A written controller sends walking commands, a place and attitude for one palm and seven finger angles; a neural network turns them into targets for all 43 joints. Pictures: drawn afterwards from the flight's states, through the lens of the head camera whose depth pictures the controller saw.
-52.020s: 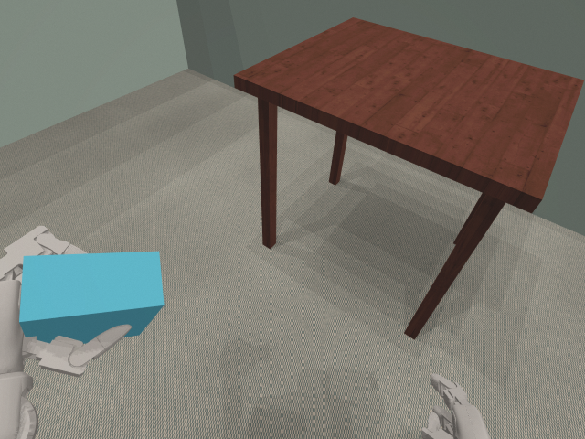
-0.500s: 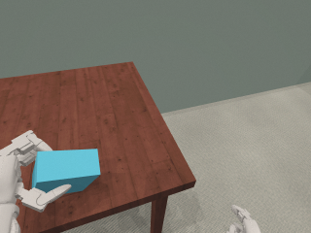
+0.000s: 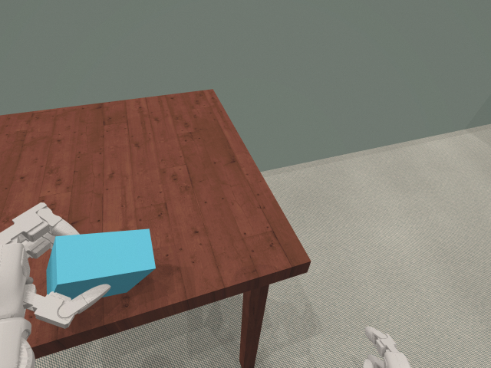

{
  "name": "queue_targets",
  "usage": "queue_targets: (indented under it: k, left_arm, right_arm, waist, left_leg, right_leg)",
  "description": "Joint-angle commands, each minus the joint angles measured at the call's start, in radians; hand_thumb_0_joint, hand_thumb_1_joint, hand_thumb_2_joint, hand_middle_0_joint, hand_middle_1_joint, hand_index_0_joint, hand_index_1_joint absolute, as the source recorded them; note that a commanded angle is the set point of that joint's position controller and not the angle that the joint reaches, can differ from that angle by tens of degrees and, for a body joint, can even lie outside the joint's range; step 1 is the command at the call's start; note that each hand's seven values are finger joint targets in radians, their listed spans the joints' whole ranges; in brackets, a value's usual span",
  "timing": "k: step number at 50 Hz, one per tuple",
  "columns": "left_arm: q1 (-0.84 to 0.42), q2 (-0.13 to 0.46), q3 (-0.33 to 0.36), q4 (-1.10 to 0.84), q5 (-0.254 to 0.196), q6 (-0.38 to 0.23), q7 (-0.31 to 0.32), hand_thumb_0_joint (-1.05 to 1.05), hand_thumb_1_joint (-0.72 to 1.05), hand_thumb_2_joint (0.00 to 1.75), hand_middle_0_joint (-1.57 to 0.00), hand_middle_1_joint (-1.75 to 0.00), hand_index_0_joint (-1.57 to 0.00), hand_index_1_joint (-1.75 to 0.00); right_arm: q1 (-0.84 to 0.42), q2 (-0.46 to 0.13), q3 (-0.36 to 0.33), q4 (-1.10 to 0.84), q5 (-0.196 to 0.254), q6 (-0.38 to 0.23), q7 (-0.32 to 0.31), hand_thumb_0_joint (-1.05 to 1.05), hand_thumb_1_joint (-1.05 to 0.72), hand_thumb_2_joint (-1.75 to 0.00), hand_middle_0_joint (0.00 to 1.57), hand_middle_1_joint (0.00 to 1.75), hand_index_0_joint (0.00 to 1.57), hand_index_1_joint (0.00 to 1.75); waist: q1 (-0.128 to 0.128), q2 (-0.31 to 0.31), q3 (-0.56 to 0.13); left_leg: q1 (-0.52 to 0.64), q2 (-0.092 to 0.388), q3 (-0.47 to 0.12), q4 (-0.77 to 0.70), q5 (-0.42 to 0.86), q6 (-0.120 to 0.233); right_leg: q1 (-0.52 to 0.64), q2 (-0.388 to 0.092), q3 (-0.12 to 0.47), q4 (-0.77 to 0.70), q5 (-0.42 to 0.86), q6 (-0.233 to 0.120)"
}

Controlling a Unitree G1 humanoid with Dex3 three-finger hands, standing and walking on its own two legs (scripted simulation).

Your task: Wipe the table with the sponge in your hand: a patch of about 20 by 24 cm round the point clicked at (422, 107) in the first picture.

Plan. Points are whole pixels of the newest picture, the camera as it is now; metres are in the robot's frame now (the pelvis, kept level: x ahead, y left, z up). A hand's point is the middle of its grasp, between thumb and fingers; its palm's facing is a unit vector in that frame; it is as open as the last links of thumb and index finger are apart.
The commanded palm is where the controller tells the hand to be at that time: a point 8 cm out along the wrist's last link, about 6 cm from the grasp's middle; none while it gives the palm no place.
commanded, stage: come to a stop and stand still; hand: left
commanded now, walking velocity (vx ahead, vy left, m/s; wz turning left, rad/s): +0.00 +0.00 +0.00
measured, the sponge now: (110, 267) +0.22 +0.21 +0.10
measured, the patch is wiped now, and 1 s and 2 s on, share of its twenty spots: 0.95 0.95 0.95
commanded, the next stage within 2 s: step back with the hand held close in 1.46 s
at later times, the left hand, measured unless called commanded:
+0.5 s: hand (95, 228) +0.26 +0.24 +0.14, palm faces +0.22 -0.88 -0.41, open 9.5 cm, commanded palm +0.21 +0.28 +0.18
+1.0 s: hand (71, 219) +0.26 +0.27 +0.16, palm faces +0.36 -0.86 -0.35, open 9.4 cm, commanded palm +0.20 +0.30 +0.18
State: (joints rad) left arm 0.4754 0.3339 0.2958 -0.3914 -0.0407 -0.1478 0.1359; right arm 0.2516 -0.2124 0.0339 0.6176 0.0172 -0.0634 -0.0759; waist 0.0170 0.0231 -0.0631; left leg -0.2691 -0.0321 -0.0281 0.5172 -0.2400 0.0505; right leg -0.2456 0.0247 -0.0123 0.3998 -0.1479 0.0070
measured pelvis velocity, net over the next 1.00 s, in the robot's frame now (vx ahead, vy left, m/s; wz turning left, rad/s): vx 0.04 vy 0.02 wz -0.03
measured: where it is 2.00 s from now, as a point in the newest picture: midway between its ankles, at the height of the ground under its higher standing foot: outside the picture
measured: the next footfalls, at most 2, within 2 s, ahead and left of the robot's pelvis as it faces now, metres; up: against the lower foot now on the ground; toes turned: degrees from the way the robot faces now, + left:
none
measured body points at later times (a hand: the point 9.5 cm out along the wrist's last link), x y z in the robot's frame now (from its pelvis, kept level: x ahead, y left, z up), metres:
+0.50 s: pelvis +0.03 +0.01 +0.00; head +0.07 +0.04 +0.45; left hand +0.24 +0.29 +0.16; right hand +0.18 -0.22 -0.08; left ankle +0.02 +0.08 -0.74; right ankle +0.04 -0.13 -0.74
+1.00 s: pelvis +0.04 +0.02 +0.00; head +0.07 +0.06 +0.45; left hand +0.24 +0.31 +0.18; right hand +0.23 -0.20 -0.06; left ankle +0.02 +0.08 -0.74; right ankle +0.04 -0.13 -0.74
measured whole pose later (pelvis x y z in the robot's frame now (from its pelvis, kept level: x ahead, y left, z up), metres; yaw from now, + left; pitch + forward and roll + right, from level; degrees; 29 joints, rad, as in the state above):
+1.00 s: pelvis +0.04 +0.02 +0.00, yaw -2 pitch -1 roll -2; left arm 0.41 0.37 0.36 -0.50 -0.04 -0.21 0.10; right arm 0.17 -0.17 0.02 0.55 0.01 -0.11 -0.03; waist 0.05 -0.05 0.09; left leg -0.18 -0.06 0.01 0.48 -0.28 0.08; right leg -0.19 0.00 0.02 0.41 -0.20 0.03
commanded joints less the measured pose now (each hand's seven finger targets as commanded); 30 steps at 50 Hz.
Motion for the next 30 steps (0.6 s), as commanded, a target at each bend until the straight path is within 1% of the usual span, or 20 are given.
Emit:
queue_targets:
  k: [1, 4, 6, 7, 8, 9, 10, 11, 13, 14, 15, 16, 18, 19, 20, 21, 23, 24, 27, 30]
  left_arm:
    - [-0.166, 0.158, 0.072, -0.244, 0.000, -0.064, 0.021, 0.00, 0.10, 1.30, -1.20, -1.60, -1.20, -1.60]
    - [-0.161, 0.191, 0.103, -0.255, 0.000, -0.062, 0.026, 0.00, 0.10, 1.30, -1.20, -1.60, -1.20, -1.60]
    - [-0.141, 0.175, 0.100, -0.248, -0.001, -0.062, 0.024, 0.00, 0.10, 1.30, -1.20, -1.60, -1.20, -1.60]
    - [-1.310, 1.077, 0.743, -0.562, 0.199, -0.198, 0.034, 0.00, 0.10, 1.30, -1.20, -1.60, -1.20, -1.60]
    - [-0.726, 0.398, 0.291, 0.057, 0.063, -0.162, -0.023, 0.00, 0.10, 1.30, -1.20, -1.60, -1.20, -1.60]
    - [-0.476, 0.317, 0.253, -0.022, -0.003, -0.134, -0.016, 0.00, 0.10, 1.30, -1.20, -1.60, -1.20, -1.60]
    - [-0.458, 0.257, 0.201, 0.050, 0.010, -0.135, -0.029, 0.00, 0.10, 1.30, -1.20, -1.60, -1.20, -1.60]
    - [-0.411, 0.244, 0.160, -0.007, 0.001, -0.158, -0.048, 0.00, 0.10, 1.30, -1.20, -1.60, -1.20, -1.60]
    - [-0.240, 0.152, 0.076, -0.137, -0.010, -0.179, -0.067, 0.00, 0.10, 1.30, -1.20, -1.60, -1.20, -1.60]
    - [-0.148, 0.078, 0.018, -0.132, -0.018, -0.175, -0.073, 0.00, 0.10, 1.30, -1.20, -1.60, -1.20, -1.60]
    - [-0.117, 0.101, 0.025, -0.181, -0.009, -0.172, -0.070, 0.00, 0.10, 1.30, -1.20, -1.60, -1.20, -1.60]
    - [-0.100, 0.140, 0.064, -0.211, -0.002, -0.171, -0.063, 0.00, 0.10, 1.30, -1.20, -1.60, -1.20, -1.60]
    - [-0.093, 0.230, 0.165, -0.210, 0.006, -0.173, -0.048, 0.00, 0.10, 1.30, -1.20, -1.60, -1.20, -1.60]
    - [-0.100, 0.307, 0.254, -0.208, 0.005, -0.170, -0.032, 0.00, 0.10, 1.30, -1.20, -1.60, -1.20, -1.60]
    - [-0.112, 0.286, 0.254, -0.207, -0.002, -0.175, -0.034, 0.00, 0.10, 1.30, -1.20, -1.60, -1.20, -1.60]
    - [-0.133, 0.303, 0.280, -0.228, -0.010, -0.181, -0.035, 0.00, 0.10, 1.30, -1.20, -1.60, -1.20, -1.60]
    - [-0.185, 0.320, 0.291, -0.267, -0.017, -0.193, -0.038, 0.00, 0.10, 1.30, -1.20, -1.60, -1.20, -1.60]
    - [-0.231, 0.332, 0.293, -0.308, -0.014, -0.196, -0.034, 0.00, 0.10, 1.30, -1.20, -1.60, -1.20, -1.60]
    - [-0.221, 0.279, 0.238, -0.339, -0.015, -0.203, -0.040, 0.00, 0.10, 1.30, -1.20, -1.60, -1.20, -1.60]
    - [-0.126, 0.195, 0.171, -0.334, -0.007, -0.193, -0.041, 0.00, 0.10, 1.30, -1.20, -1.60, -1.20, -1.60]
  right_arm:
    - [-0.163, -0.129, -0.049, -0.174, -0.001, -0.070, -0.009, 0.00, -0.90, -0.90, 0.20, 0.30, 0.20, 0.30]
    - [-0.167, -0.131, -0.052, -0.174, -0.002, -0.072, -0.010, 0.00, -0.90, -0.90, 0.20, 0.30, 0.20, 0.30]
    - [-0.166, -0.123, -0.050, -0.175, -0.003, -0.071, -0.008, 0.00, -0.90, -0.90, 0.20, 0.30, 0.20, 0.30]
    - [0.041, -0.138, -0.045, -0.170, -0.046, -0.128, 0.015, 0.00, -0.90, -0.90, 0.20, 0.30, 0.20, 0.30]
    - [-0.094, 0.002, 0.003, -0.119, 0.001, -0.127, 0.027, 0.00, -0.90, -0.90, 0.20, 0.30, 0.20, 0.30]
    - [-0.145, -0.084, -0.064, -0.143, 0.020, -0.120, 0.033, 0.00, -0.90, -0.90, 0.20, 0.30, 0.20, 0.30]
    - [-0.111, -0.106, -0.078, -0.163, 0.005, -0.136, 0.037, 0.00, -0.90, -0.90, 0.20, 0.30, 0.20, 0.30]
    - [-0.092, -0.114, -0.079, -0.164, 0.004, -0.140, 0.047, 0.00, -0.90, -0.90, 0.20, 0.30, 0.20, 0.30]
    - [-0.101, -0.109, -0.074, -0.175, 0.010, -0.148, 0.081, 0.00, -0.90, -0.90, 0.20, 0.30, 0.20, 0.30]
    - [-0.124, -0.098, -0.068, -0.183, 0.018, -0.156, 0.093, 0.00, -0.90, -0.90, 0.20, 0.30, 0.20, 0.30]
    - [-0.118, -0.106, -0.068, -0.192, 0.018, -0.152, 0.097, 0.00, -0.90, -0.90, 0.20, 0.30, 0.20, 0.30]
    - [-0.115, -0.111, -0.071, -0.195, 0.017, -0.152, 0.099, 0.00, -0.90, -0.90, 0.20, 0.30, 0.20, 0.30]
    - [-0.113, -0.113, -0.075, -0.196, 0.009, -0.150, 0.088, 0.00, -0.90, -0.90, 0.20, 0.30, 0.20, 0.30]
    - [-0.126, -0.118, -0.077, -0.188, 0.006, -0.140, 0.079, 0.00, -0.90, -0.90, 0.20, 0.30, 0.20, 0.30]
    - [-0.121, -0.110, -0.077, -0.197, 0.000, -0.135, 0.068, 0.00, -0.90, -0.90, 0.20, 0.30, 0.20, 0.30]
    - [-0.125, -0.109, -0.078, -0.207, -0.002, -0.136, 0.060, 0.00, -0.90, -0.90, 0.20, 0.30, 0.20, 0.30]
    - [-0.131, -0.108, -0.075, -0.207, -0.003, -0.138, 0.047, 0.00, -0.90, -0.90, 0.20, 0.30, 0.20, 0.30]
    - [-0.150, -0.107, -0.069, -0.203, -0.002, -0.139, 0.043, 0.00, -0.90, -0.90, 0.20, 0.30, 0.20, 0.30]
    - [-0.123, -0.107, -0.075, -0.192, -0.005, -0.152, 0.046, 0.00, -0.90, -0.90, 0.20, 0.30, 0.20, 0.30]
    - [-0.105, -0.107, -0.079, -0.180, -0.008, -0.155, 0.061, 0.00, -0.90, -0.90, 0.20, 0.30, 0.20, 0.30]
  waist:
    - [-0.011, 0.059, -0.007]
    - [-0.009, 0.061, -0.025]
    - [-0.005, 0.039, -0.027]
    - [-0.014, -0.121, 0.257]
    - [-0.010, -0.152, -0.015]
    - [0.021, -0.015, -0.014]
    - [0.023, 0.039, -0.049]
    - [0.025, 0.091, -0.065]
    - [0.029, 0.137, -0.067]
    - [0.030, 0.151, -0.054]
    - [0.032, 0.147, -0.037]
    - [0.037, 0.103, -0.027]
    - [0.044, -0.065, -0.025]
    - [0.041, -0.108, -0.041]
    - [0.033, -0.168, -0.048]
    - [0.029, -0.177, -0.053]
    - [0.019, -0.082, -0.062]
    - [0.014, 0.003, -0.068]
    - [0.014, 0.156, -0.119]
    - [0.011, 0.133, -0.134]
  left_leg:
    - [-0.130, 0.118, -0.132, -0.192, -0.189, 0.008]
    - [-0.133, 0.118, -0.135, -0.199, -0.165, 0.006]
    - [-0.142, 0.117, -0.134, -0.194, -0.139, 0.008]
    - [-0.303, 0.135, -0.065, -0.042, -0.028, 0.019]
    - [-0.025, 0.068, -0.062, -0.022, 0.064, 0.007]
    - [0.028, 0.066, -0.030, -0.113, 0.007, -0.019]
    - [0.015, 0.060, 0.005, -0.105, -0.068, -0.035]
    - [0.006, 0.051, -0.001, -0.106, -0.092, -0.030]
    - [-0.008, 0.064, -0.007, -0.151, -0.093, -0.023]
    - [-0.017, 0.085, -0.023, -0.196, -0.116, -0.019]
    - [-0.073, 0.102, -0.041, -0.229, -0.143, -0.015]
    - [-0.112, 0.114, -0.054, -0.248, -0.150, -0.015]
    - [-0.108, 0.103, -0.038, -0.216, -0.077, -0.020]
    - [-0.069, 0.098, -0.028, -0.202, -0.039, -0.026]
    - [-0.058, 0.092, -0.037, -0.187, 0.012, -0.026]
    - [-0.023, 0.086, -0.040, -0.169, 0.075, -0.028]
    - [0.023, 0.091, -0.042, -0.152, 0.177, -0.029]
    - [0.044, 0.094, -0.039, -0.152, 0.214, -0.032]
    - [0.131, 0.105, -0.027, -0.089, 0.461, -0.047]
    - [0.209, 0.121, -0.030, -0.057, 0.636, -0.072]
  right_leg:
    - [0.102, -0.059, 0.087, -0.050, -0.100, -0.014]
    - [0.136, -0.054, 0.081, -0.030, -0.058, -0.013]
    - [0.156, -0.054, 0.078, -0.023, -0.027, -0.013]
    - [-0.078, -0.093, 0.135, -0.096, -0.079, 0.036]
    - [-0.115, -0.140, 0.124, -0.085, -0.182, -0.041]
    - [-0.026, -0.085, 0.129, -0.090, -0.186, -0.055]
    - [0.029, -0.095, 0.180, -0.083, -0.169, -0.073]
    - [0.045, -0.111, 0.190, -0.073, -0.163, -0.066]
    - [0.092, -0.097, 0.167, -0.054, -0.150, -0.049]
    - [0.095, -0.075, 0.122, -0.018, -0.130, -0.043]
    - [0.131, -0.060, 0.098, 0.013, -0.116, -0.035]
    - [0.161, -0.048, 0.077, 0.033, -0.091, -0.029]
    - [0.180, -0.046, 0.082, 0.005, -0.043, -0.021]
    - [0.169, -0.046, 0.085, -0.010, -0.027, -0.019]
    - [0.173, -0.057, 0.079, -0.013, 0.006, -0.020]
    - [0.167, -0.060, 0.091, -0.009, 0.062, -0.024]
    - [0.168, -0.069, 0.092, 0.021, 0.158, -0.028]
    - [0.161, -0.067, 0.088, 0.045, 0.173, -0.027]
    - [0.171, -0.076, 0.070, 0.072, 0.292, -0.037]
    - [0.132, -0.073, 0.045, 0.075, 0.292, -0.037]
